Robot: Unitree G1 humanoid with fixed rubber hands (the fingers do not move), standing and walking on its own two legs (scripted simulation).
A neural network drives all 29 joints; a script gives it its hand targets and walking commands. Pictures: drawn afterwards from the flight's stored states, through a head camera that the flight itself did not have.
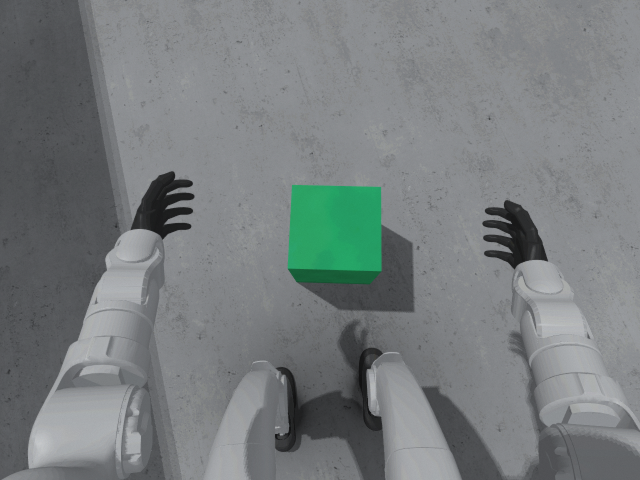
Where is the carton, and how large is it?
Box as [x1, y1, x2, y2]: [288, 185, 381, 283]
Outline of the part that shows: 292,185 288,269 295,280 306,282 370,283 381,270 380,187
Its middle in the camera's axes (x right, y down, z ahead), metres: +0.04 +0.00 +1.00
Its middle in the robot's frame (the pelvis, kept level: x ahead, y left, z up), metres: +0.50 +0.00 -0.58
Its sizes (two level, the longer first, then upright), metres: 0.210 0.200 0.250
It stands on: the floor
